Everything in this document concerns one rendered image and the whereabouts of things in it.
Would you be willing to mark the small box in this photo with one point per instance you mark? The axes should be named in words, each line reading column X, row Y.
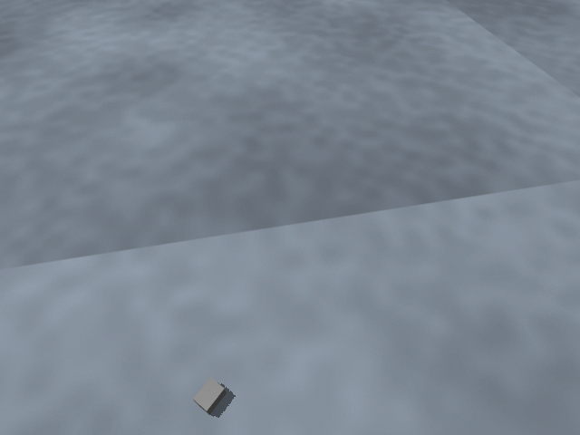
column 210, row 395

